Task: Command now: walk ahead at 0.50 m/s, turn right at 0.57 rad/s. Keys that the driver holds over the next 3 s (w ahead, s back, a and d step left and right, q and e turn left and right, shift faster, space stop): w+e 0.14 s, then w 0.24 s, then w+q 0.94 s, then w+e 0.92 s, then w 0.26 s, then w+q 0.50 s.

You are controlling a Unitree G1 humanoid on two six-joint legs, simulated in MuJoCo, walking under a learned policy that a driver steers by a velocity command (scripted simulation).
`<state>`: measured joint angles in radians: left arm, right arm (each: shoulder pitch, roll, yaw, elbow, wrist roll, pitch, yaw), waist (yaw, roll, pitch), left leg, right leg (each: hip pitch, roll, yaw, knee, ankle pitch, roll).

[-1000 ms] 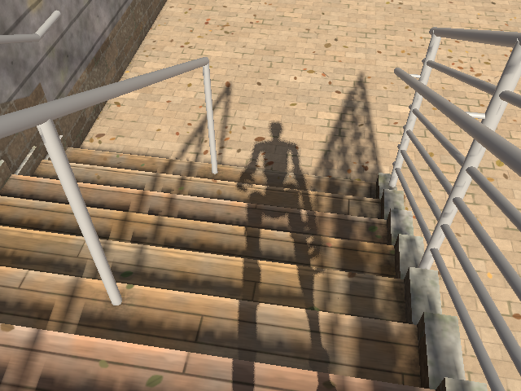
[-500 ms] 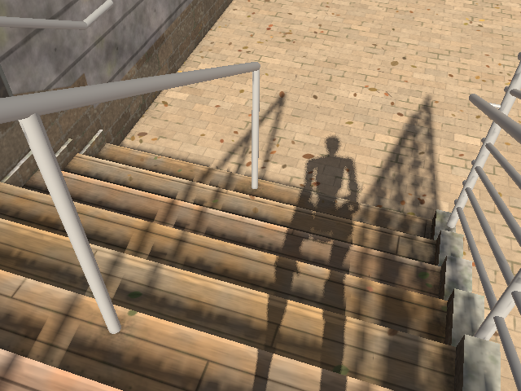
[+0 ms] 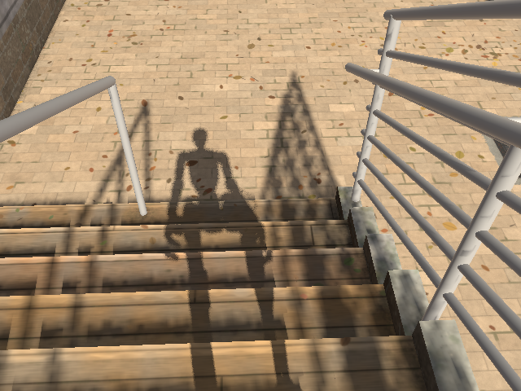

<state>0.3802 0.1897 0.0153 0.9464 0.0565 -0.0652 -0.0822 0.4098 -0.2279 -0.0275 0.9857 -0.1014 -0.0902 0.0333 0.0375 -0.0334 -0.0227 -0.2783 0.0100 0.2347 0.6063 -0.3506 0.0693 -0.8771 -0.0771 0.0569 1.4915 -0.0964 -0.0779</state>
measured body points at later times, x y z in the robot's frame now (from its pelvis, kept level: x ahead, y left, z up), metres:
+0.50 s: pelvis +0.25 -0.09 -0.11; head +0.27 -0.10 +0.33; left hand +0.51 +0.03 -0.22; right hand -0.01 -0.18 -0.23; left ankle +0.00 +0.08 -0.70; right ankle +0.36 -0.21 -0.86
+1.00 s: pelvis +0.49 -0.07 -0.23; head +0.49 -0.05 +0.22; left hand +0.32 +0.07 -0.38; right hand +0.64 -0.28 -0.35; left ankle +0.65 +0.09 -0.94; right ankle +0.34 -0.21 -0.89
